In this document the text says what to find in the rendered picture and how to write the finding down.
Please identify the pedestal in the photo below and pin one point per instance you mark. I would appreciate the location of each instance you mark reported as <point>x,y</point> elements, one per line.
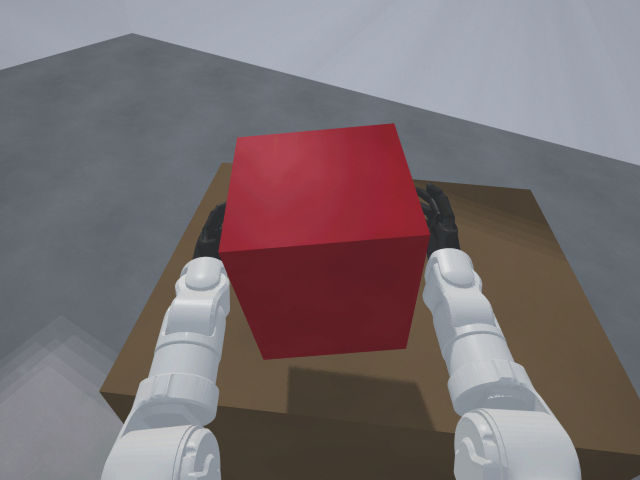
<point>388,415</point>

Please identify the left robot upper arm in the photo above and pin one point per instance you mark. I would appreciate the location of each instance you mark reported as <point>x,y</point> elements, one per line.
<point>188,452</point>

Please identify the right robot upper arm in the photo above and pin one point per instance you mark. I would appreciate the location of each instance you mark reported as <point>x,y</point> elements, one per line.
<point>497,444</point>

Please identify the left robot forearm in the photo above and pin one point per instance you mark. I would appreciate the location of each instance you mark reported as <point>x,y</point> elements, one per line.
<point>181,386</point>

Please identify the robot right hand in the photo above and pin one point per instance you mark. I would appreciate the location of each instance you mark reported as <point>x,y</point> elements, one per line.
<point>441,219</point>

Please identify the robot left hand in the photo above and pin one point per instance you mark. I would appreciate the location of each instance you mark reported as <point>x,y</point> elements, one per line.
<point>209,239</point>

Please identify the carton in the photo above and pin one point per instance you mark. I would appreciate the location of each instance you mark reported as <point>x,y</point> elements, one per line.
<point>324,240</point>

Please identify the right robot forearm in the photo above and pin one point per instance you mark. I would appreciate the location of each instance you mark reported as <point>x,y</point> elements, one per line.
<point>482,371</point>

